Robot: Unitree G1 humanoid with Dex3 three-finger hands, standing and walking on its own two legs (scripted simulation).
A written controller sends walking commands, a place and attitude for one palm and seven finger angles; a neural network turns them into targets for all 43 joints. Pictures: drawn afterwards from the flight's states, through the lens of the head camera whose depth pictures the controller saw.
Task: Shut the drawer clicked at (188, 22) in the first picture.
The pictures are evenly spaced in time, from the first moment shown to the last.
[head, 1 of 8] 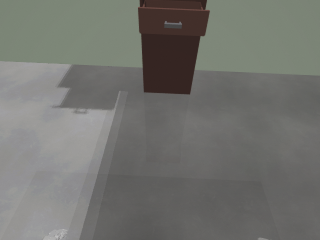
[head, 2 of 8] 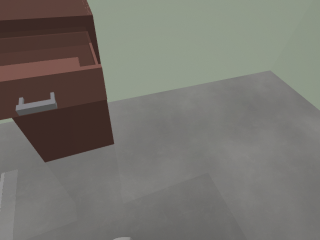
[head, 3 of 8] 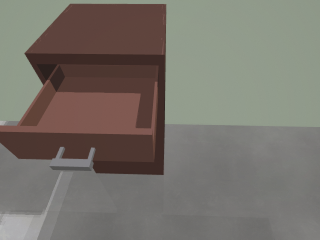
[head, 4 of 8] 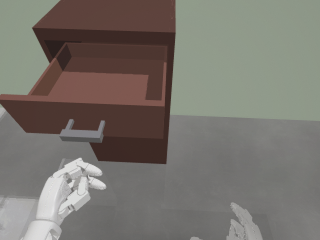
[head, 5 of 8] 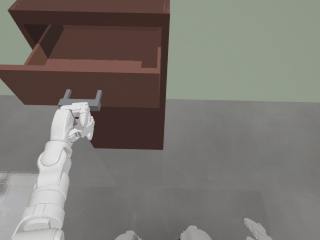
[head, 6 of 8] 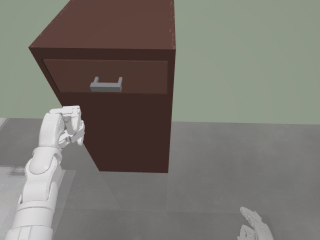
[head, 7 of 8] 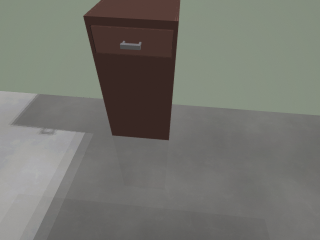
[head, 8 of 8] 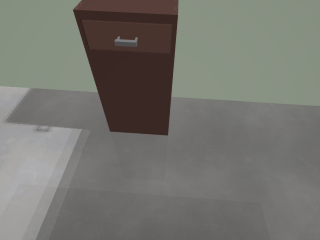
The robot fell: no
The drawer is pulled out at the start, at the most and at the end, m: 0.29 0.29 0.00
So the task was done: yes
